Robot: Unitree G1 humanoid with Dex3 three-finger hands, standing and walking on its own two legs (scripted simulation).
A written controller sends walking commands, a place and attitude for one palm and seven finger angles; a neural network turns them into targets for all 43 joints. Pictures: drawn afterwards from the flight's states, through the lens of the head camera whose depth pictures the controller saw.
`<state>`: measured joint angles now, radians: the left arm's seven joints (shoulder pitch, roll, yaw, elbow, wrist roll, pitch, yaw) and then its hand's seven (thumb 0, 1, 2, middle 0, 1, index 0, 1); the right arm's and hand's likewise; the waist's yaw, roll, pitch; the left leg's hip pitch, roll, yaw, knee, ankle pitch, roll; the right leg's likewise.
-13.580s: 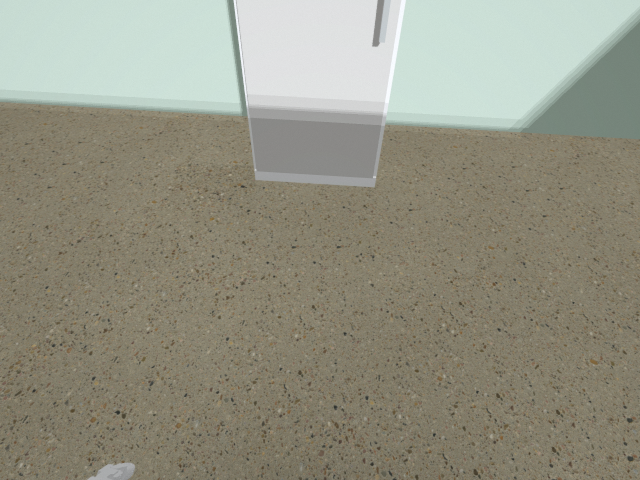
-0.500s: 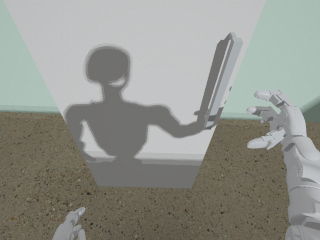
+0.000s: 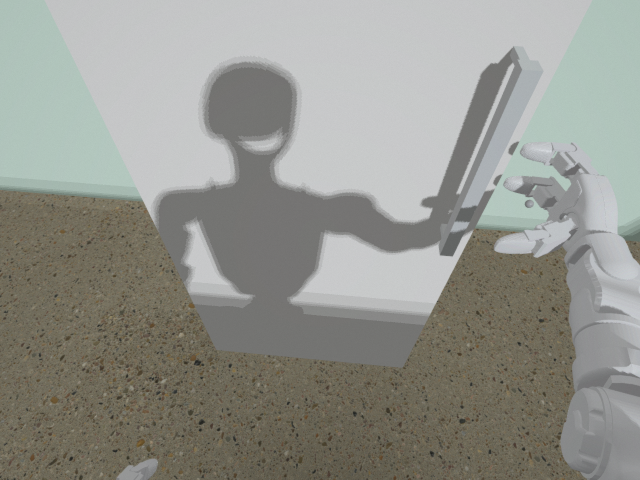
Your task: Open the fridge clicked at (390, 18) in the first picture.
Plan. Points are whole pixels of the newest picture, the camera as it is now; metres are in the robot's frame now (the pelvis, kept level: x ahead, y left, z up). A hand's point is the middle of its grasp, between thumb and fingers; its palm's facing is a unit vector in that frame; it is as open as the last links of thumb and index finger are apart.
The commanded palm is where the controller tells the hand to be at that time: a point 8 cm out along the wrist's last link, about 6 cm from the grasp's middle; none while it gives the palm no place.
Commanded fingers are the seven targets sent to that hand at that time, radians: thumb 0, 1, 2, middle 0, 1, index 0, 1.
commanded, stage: move the hooked fingers beside the handle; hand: right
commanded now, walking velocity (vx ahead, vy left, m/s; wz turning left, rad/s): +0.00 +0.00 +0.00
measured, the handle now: (475, 170) +0.50 -0.13 +0.13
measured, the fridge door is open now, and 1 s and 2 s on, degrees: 0 0 0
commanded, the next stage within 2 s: feel for the door with the fingertips in 0.70 s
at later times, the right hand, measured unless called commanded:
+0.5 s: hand (535, 217) +0.43 -0.20 +0.13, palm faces -0.03 +1.00 +0.01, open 13.9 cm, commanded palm +0.41 -0.25 +0.12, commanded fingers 0.00 0.50 -0.30 0.30 1.20 0.30 1.20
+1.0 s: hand (522, 217) +0.43 -0.18 +0.12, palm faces -0.05 +1.00 +0.00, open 14.0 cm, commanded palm +0.41 -0.23 +0.12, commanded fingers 0.00 0.50 -0.30 0.30 1.20 0.30 1.20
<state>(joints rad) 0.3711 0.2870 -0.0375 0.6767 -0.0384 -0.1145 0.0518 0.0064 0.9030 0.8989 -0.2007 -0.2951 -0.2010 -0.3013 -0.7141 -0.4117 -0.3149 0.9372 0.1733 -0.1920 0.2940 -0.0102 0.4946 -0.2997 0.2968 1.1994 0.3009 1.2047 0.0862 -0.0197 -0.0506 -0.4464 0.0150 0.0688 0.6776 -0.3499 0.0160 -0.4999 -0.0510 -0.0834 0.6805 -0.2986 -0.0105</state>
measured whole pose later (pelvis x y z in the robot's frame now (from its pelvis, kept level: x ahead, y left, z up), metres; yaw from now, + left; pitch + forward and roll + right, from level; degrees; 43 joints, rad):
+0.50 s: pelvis +0.00 +0.00 +0.00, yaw +0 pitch +6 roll +1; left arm 0.32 0.28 -0.04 0.64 -0.05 -0.08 0.05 0.01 0.90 0.90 -0.20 -0.30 -0.20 -0.30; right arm -0.65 -0.39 -0.29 0.89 0.19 -0.17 0.30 -0.01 0.50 -0.30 0.30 1.20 0.30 1.20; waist 0.06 -0.02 -0.06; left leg -0.43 0.02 0.08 0.67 -0.36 0.01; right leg -0.49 -0.05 -0.07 0.69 -0.31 -0.01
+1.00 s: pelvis +0.00 -0.01 +0.00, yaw +0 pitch +6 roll +1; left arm 0.37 0.28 -0.04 0.65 -0.04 -0.08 0.04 0.01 0.90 0.90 -0.20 -0.30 -0.20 -0.30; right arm -0.64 -0.35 -0.27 0.85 0.19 -0.19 0.26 -0.01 0.50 -0.30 0.30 1.20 0.30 1.20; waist 0.07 -0.02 -0.07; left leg -0.44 0.01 0.07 0.68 -0.35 0.01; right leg -0.50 -0.05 -0.08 0.70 -0.31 -0.02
